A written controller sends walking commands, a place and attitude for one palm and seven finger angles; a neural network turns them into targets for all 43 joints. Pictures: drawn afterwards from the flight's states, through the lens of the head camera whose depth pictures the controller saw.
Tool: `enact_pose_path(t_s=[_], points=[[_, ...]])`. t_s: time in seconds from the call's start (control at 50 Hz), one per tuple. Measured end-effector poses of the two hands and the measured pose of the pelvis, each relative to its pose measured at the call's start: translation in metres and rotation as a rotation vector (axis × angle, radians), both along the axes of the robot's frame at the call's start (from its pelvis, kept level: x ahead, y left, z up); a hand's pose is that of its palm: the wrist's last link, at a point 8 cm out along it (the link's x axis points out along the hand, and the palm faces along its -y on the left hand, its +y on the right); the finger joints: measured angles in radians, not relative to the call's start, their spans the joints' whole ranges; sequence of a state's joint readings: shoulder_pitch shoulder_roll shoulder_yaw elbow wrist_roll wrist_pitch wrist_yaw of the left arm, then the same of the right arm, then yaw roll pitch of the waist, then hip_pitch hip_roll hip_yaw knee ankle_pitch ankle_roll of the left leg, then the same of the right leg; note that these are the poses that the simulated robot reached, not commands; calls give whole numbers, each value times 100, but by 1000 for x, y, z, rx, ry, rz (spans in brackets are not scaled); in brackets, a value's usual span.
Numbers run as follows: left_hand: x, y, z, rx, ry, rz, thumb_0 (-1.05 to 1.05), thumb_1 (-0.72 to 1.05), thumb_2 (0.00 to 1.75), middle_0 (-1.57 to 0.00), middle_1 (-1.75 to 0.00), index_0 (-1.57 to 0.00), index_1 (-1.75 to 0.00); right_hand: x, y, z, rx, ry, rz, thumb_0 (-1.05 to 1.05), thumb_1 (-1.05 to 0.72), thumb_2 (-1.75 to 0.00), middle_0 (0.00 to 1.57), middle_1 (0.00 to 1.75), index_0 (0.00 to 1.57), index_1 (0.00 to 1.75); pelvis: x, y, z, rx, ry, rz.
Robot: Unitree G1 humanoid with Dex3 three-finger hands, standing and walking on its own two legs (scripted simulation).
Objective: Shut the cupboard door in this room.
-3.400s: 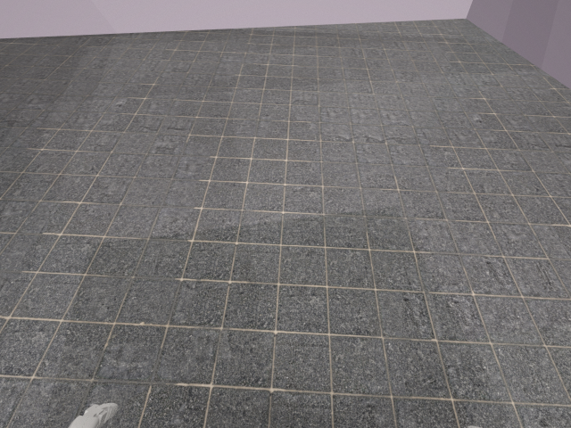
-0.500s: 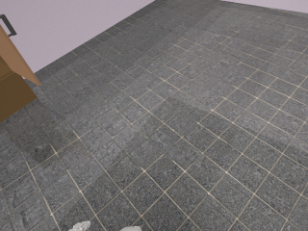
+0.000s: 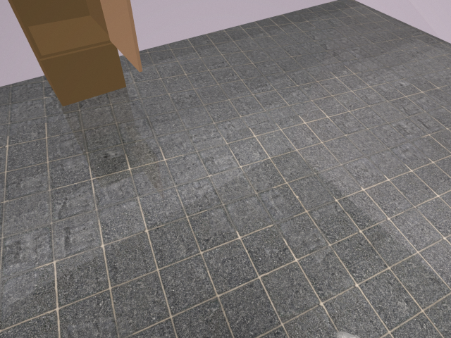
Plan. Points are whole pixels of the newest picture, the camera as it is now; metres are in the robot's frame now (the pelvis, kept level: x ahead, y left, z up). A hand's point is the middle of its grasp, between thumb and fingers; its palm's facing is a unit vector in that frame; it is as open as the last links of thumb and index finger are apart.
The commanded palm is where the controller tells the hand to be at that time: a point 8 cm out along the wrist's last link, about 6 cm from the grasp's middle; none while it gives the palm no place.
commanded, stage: turn or walk to find it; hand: left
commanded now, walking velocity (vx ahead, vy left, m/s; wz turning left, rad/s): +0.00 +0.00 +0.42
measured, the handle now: out of the picture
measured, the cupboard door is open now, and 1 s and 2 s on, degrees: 91 91 91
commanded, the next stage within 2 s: stand and wait in 0.12 s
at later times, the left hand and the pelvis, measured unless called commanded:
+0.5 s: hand out of the picture +0.03 +0.19 -0.15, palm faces +0.11 -0.96 -0.24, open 7.4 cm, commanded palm none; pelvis -0.02 -0.01 +0.01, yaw +5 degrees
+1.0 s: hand out of the picture -0.11 +0.21 -0.18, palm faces +0.37 -0.90 -0.22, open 7.4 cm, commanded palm none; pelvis -0.07 +0.01 +0.00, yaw +18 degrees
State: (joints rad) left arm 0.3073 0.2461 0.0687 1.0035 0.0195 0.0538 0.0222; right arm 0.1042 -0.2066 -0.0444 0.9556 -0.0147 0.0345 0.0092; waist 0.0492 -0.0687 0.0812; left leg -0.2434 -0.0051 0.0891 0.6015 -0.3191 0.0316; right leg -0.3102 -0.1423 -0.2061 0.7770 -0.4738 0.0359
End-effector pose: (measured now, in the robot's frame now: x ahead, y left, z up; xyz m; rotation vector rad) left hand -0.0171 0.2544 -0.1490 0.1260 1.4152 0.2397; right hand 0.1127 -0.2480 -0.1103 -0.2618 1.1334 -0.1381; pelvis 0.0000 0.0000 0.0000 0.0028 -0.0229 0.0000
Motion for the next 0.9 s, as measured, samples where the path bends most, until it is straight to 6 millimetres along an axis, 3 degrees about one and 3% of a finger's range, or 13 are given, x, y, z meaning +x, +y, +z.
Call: enact_pose_path(t_s=[0.1,0.2,0.34,0.5,0.58,0.72,0.8,0.9], points=[[2,17,8,-10,-18,22,1,91,89,-20,-30,-19,-29,5,25,15,-7,-32,35,0,-91,-90,20,30,20,30,-4,15,11,-25,-2,31],[18,26,18,-2,-102,28,0,91,90,-20,-30,-19,-29,-10,37,16,6,-9,43,0,-91,-90,20,30,20,30,-9,21,18,-27,-3,62],[35,19,26,15,-156,10,0,91,90,-20,-30,-19,-29,-55,37,2,38,70,-2,0,-91,-90,20,30,21,30,-16,17,18,-10,-9,84],[39,-21,31,33,-189,-24,0,91,90,-20,-30,-19,-29,-117,17,-30,104,206,-59,0,-91,-90,20,30,20,30,-24,-8,10,33,-7,92],[23,-42,37,34,-194,2,0,91,89,-20,-30,-20,-29,-137,5,-36,126,275,-54,0,-91,-90,20,30,20,30,-30,-19,12,22,-14,127],[-13,-44,41,52,-167,87,0,92,89,-20,-30,-20,-29,-139,-16,-29,94,326,-8,0,-91,-90,20,30,20,30,-41,-28,16,22,-5,196],[-36,-39,36,49,-151,138,0,92,89,-20,-30,-20,-29,-127,-18,-25,55,325,45,0,-91,-90,20,30,20,30,-47,-24,15,22,2,237],[-73,-25,22,29,-117,209,0,91,89,-20,-30,-20,-29,-90,-2,-19,9,253,136,0,-91,-90,19,30,20,30,-59,-10,10,15,10,283]])
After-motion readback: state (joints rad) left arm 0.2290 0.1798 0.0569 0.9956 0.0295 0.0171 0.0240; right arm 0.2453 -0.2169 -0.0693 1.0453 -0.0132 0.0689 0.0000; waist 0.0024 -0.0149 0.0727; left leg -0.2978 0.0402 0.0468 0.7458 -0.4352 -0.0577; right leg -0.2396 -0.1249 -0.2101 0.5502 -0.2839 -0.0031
